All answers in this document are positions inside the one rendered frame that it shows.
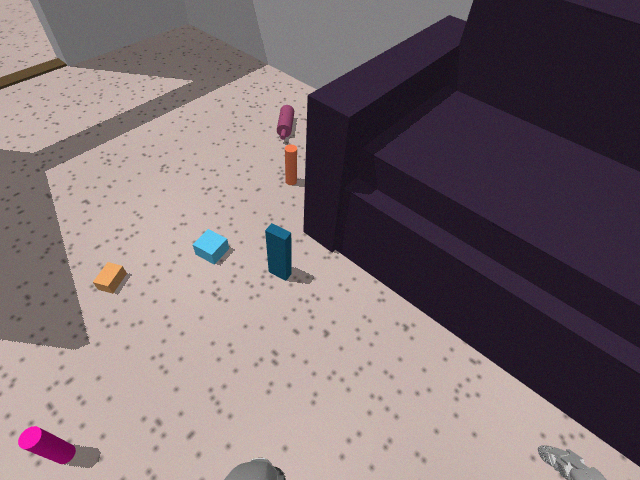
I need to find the right robot hand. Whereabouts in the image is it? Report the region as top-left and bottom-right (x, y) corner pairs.
(538, 445), (606, 480)

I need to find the sofa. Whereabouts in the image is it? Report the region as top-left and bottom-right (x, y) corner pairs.
(303, 0), (640, 467)

